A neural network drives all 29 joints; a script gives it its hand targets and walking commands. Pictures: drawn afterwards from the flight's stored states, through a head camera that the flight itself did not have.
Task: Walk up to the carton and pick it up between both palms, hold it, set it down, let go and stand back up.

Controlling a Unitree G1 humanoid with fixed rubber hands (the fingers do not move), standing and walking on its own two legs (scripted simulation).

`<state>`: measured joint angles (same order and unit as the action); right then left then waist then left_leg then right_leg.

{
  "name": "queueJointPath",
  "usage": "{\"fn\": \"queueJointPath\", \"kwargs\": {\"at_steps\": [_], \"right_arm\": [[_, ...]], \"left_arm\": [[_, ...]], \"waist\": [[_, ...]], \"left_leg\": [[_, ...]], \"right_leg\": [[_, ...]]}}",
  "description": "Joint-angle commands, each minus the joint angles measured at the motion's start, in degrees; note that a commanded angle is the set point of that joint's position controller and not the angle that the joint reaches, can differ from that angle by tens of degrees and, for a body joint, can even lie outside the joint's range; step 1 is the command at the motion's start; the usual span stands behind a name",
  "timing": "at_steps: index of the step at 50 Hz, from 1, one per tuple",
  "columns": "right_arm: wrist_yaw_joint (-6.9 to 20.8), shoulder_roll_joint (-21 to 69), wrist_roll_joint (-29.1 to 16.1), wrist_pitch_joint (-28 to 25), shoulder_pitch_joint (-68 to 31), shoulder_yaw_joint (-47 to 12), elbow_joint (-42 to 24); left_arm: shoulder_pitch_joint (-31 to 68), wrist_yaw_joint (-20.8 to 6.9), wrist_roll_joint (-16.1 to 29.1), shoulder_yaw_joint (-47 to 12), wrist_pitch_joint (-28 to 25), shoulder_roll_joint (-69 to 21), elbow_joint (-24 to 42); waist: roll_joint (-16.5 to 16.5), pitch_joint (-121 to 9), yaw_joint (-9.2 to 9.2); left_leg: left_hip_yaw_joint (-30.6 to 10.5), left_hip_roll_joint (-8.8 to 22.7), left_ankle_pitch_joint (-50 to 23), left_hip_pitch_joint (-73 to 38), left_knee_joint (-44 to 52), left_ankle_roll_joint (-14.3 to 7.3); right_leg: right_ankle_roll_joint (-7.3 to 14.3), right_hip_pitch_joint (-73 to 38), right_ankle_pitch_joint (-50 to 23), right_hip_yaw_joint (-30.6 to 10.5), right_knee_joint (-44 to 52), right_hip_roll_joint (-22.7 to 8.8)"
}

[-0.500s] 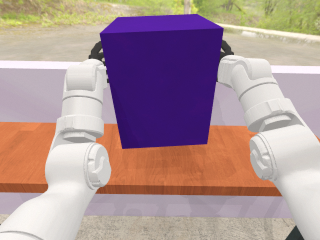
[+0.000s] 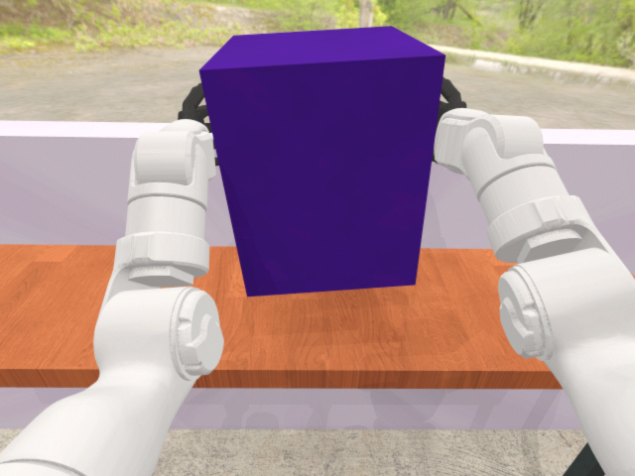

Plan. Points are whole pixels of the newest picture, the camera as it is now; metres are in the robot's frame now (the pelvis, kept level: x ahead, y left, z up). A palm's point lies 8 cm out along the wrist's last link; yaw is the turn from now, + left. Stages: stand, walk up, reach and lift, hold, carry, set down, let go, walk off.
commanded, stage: hold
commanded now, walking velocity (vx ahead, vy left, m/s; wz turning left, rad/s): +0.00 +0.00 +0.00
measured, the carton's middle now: (321, 156) +0.39 +0.00 +0.30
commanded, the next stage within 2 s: none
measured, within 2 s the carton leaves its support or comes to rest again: neither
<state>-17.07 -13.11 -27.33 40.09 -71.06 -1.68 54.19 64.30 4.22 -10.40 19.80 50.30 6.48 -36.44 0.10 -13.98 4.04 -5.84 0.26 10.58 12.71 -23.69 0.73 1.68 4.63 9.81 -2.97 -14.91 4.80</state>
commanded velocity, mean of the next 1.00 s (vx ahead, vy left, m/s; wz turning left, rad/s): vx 0.00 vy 0.00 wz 0.00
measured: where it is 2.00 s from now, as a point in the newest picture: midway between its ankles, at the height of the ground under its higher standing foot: outside the picture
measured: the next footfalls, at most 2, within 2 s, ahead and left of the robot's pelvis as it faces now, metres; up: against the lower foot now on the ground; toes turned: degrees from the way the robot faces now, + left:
none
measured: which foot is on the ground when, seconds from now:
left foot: down 0.00-1.00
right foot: down 0.00-1.00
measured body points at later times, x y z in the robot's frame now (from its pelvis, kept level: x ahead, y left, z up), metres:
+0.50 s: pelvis -0.01 +0.00 +0.00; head -0.10 +0.02 +0.44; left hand +0.39 +0.15 +0.33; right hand +0.38 -0.14 +0.34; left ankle +0.02 +0.12 -0.75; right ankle -0.02 -0.11 -0.75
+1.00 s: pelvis +0.00 +0.00 +0.00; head -0.10 +0.02 +0.44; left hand +0.39 +0.15 +0.33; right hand +0.38 -0.15 +0.33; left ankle +0.02 +0.12 -0.75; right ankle -0.02 -0.11 -0.75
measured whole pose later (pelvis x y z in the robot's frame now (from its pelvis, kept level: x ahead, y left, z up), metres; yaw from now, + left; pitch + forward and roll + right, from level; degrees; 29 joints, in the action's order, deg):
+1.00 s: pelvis +0.00 +0.00 +0.00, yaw +0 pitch -1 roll -2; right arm -17.6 -13.6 -29.2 40.5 -69.6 -3.4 52.0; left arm 63.2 4.2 -11.0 19.8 51.8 5.9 -33.7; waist 0.7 -13.3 4.2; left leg -6.1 0.5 11.0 11.9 -24.1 0.9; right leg 1.8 3.6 9.8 -3.1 -14.8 5.1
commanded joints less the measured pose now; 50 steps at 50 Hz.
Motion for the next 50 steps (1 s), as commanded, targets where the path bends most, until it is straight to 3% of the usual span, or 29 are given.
{"fn": "queueJointPath", "kwargs": {"at_steps": [1, 3, 7, 9, 10, 12, 17, 20, 22, 23, 24, 28, 30, 31, 32, 33, 36, 38, 41, 42, 44, 45, 47, 49, 50], "right_arm": [[7.13, 37.26, -12.49, -2.83, -53.78, -9.65, -27.13], [6.97, 35.81, -13.04, -2.36, -52.17, -9.03, -26.64], [7.24, 36.42, -13.43, -2.19, -50.76, -9.79, -27.47], [7.28, 36.49, -12.31, -1.55, -51.16, -8.99, -25.45], [7.57, 36.19, -11.14, -1.30, -51.13, -7.86, -22.89], [7.89, 36.64, -10.39, -1.56, -50.09, -6.64, -21.50], [7.86, 37.58, -9.14, -2.32, -53.81, -5.01, -22.28], [8.02, 36.97, -8.47, -2.61, -54.74, -4.19, -20.50], [8.18, 37.04, -8.74, -3.07, -55.05, -5.12, -21.06], [8.00, 37.62, -9.05, -2.91, -54.88, -5.91, -20.81], [7.76, 37.14, -9.95, -2.99, -54.16, -6.83, -22.16], [7.71, 36.12, -11.04, -1.96, -51.31, -7.61, -20.60], [7.90, 35.16, -11.77, -1.54, -49.95, -7.62, -19.76], [8.08, 35.91, -11.26, -1.62, -50.78, -7.32, -20.10], [8.16, 35.89, -10.99, -2.09, -51.11, -6.89, -21.39], [8.35, 36.09, -11.25, -2.04, -51.20, -6.95, -20.34], [7.76, 37.48, -12.09, -2.90, -54.20, -8.04, -27.09], [7.83, 37.05, -11.36, -2.05, -52.04, -6.91, -23.69], [7.66, 36.86, -12.23, -2.32, -51.65, -8.13, -26.98], [7.35, 36.79, -12.70, -1.83, -50.56, -8.23, -26.30], [6.86, 36.28, -12.73, -1.45, -49.87, -8.75, -26.16], [6.91, 35.22, -12.55, -1.10, -49.77, -8.17, -24.32], [7.02, 35.93, -11.35, -0.94, -50.37, -7.62, -22.11], [7.59, 37.03, -11.54, -1.33, -50.80, -8.15, -23.44], [7.35, 37.42, -11.44, -1.55, -52.11, -8.50, -24.73]], "left_arm": [[43.34, -7.83, 10.18, -16.24, -3.93, -36.55, 10.10], [42.53, -7.48, 10.18, -16.73, -3.50, -36.75, 10.76], [43.57, -7.48, 10.87, -17.76, -3.51, -36.64, 13.70], [43.15, -7.34, 9.85, -16.21, -2.93, -35.75, 11.03], [43.77, -7.50, 9.17, -15.56, -2.74, -35.81, 9.61], [44.38, -7.76, 10.19, -17.14, -2.90, -37.27, 9.43], [47.23, -7.74, 12.01, -18.61, -4.12, -38.30, 7.54], [46.07, -7.56, 11.21, -16.73, -4.44, -38.27, 4.66], [45.40, -7.69, 10.89, -16.27, -4.64, -38.40, 4.41], [44.91, -7.77, 10.22, -14.75, -4.85, -37.13, 4.05], [44.30, -7.80, 10.84, -15.88, -4.83, -37.75, 5.62], [42.82, -8.12, 9.80, -14.16, -4.18, -35.50, 7.39], [43.36, -7.92, 9.50, -14.96, -3.79, -35.57, 7.94], [44.12, -7.95, 9.90, -14.80, -3.78, -35.87, 8.70], [44.93, -7.89, 10.83, -16.53, -3.90, -36.87, 9.48], [45.31, -7.72, 10.39, -16.11, -3.86, -36.67, 9.64], [45.58, -7.03, 12.44, -18.80, -4.08, -38.45, 11.29], [46.20, -6.72, 12.42, -18.26, -4.07, -37.53, 10.93], [45.26, -6.88, 12.13, -19.27, -3.52, -39.08, 13.99], [44.09, -7.07, 11.32, -18.23, -3.18, -38.03, 13.14], [42.67, -7.69, 10.80, -17.63, -2.81, -36.95, 12.31], [41.68, -7.90, 9.78, -16.82, -2.33, -36.71, 10.36], [41.61, -8.69, 9.07, -15.23, -2.31, -35.62, 7.83], [42.73, -8.68, 9.15, -15.27, -2.85, -35.94, 9.09], [41.71, -8.71, 9.43, -15.02, -2.93, -35.54, 7.97]], "waist": [[2.87, -22.82, -0.82], [4.23, -21.14, -0.39], [3.50, -21.04, -0.21], [1.79, -17.57, -0.46], [2.17, -15.31, -0.62], [4.16, -15.06, 0.79], [4.76, -18.12, 1.63], [4.25, -16.48, 0.72], [4.20, -17.93, 0.39], [2.12, -18.53, -0.38], [2.95, -21.00, 0.13], [1.59, -19.31, -0.59], [3.71, -18.86, -0.28], [2.71, -18.32, -0.55], [3.81, -18.88, 0.41], [4.13, -18.15, 0.05], [3.66, -21.96, 0.46], [3.16, -19.84, 0.84], [5.17, -22.73, 1.03], [3.99, -21.51, 0.98], [3.27, -20.50, 1.12], [4.07, -17.34, 0.76], [2.09, -14.34, 0.06], [2.04, -17.64, -0.54], [0.53, -17.99, -0.64]], "left_leg": [[0.62, -1.36, -20.77, -15.65, -1.35, 2.26], [0.62, -1.17, -21.85, -16.06, -1.52, 2.87], [0.52, -1.24, -20.45, -15.92, -1.17, 2.50], [0.80, -1.18, -17.96, -14.83, -0.43, 1.95], [0.88, -0.94, -14.40, -13.08, 0.66, 1.95], [0.91, -0.66, -11.92, -11.08, 1.37, 2.23], [0.71, -0.94, -8.11, -10.13, 1.37, 1.90], [0.66, -0.58, -7.69, -9.41, 1.84, 1.60], [0.49, -0.59, -9.09, -10.37, 1.49, 1.45], [0.65, -0.80, -10.71, -11.06, 1.09, 1.10], [0.29, -0.80, -12.71, -12.76, 0.53, 1.53], [0.75, -0.97, -16.03, -13.01, 0.41, 1.77], [0.51, -0.91, -16.18, -13.94, 0.26, 2.35], [0.64, -0.82, -15.39, -12.76, 0.55, 2.14], [0.53, -0.71, -15.43, -12.62, 0.45, 2.38], [0.46, -0.65, -15.94, -13.29, 0.35, 2.41], [0.25, -1.11, -18.34, -14.53, -1.02, 2.58], [0.30, -0.82, -16.35, -14.37, -0.36, 2.49], [0.25, -0.83, -20.34, -15.52, -1.36, 3.08], [0.31, -1.16, -20.93, -15.93, -1.45, 2.90], [0.36, -1.39, -20.19, -15.70, -1.49, 2.63], [0.33, -1.16, -19.21, -15.03, -0.97, 2.68], [0.98, -1.26, -13.80, -12.04, 0.71, 2.00], [0.88, -1.10, -14.26, -12.52, 1.01, 1.60], [0.83, -1.43, -14.20, -12.28, 0.64, 1.19]], "right_leg": [[-3.94, -2.07, -19.46, -0.58, 0.78, 0.17], [-3.63, -1.53, -19.07, -0.41, 0.79, 0.33], [-3.86, -0.30, -17.73, -0.51, 0.89, -0.09], [-3.64, 0.67, -15.14, -0.42, 1.41, 0.03], [-3.40, 1.46, -11.34, -0.41, 1.56, -0.01], [-2.81, 1.91, -9.57, -0.99, 1.84, -0.44], [-3.08, 2.99, -6.90, -1.01, 2.17, -0.96], [-2.86, 3.71, -5.96, -0.82, 2.33, -0.76], [-2.70, 2.89, -7.62, -0.83, 1.91, -0.84], [-2.95, 1.79, -9.50, -0.71, 1.93, -0.57], [-2.93, 0.79, -11.95, -1.07, 1.48, -0.57], [-3.32, -0.14, -12.76, -0.66, 1.58, -0.01], [-3.06, 1.00, -12.95, -0.96, 1.53, -0.29], [-3.02, 0.77, -11.36, -0.71, 1.59, -0.09], [-2.99, 1.12, -11.42, -0.91, 1.50, -0.21], [-2.79, 1.60, -11.33, -0.78, 1.55, -0.22], [-3.17, 1.23, -14.30, -0.67, 1.41, 0.13], [-3.24, 1.92, -12.46, -0.24, 1.53, 0.19], [-3.07, -0.60, -17.26, -0.51, 0.52, 0.16], [-3.40, -1.22, -18.16, -0.67, 0.84, 0.23], [-3.82, -1.40, -19.25, -0.72, 0.70, -0.10], [-3.58, -0.15, -17.85, -0.66, 1.14, -0.25], [-3.75, 0.81, -12.89, -0.66, 1.95, -0.57], [-3.61, -0.39, -12.78, -0.70, 1.50, -0.37], [-3.98, -0.60, -14.05, -1.05, 1.71, -0.57]]}}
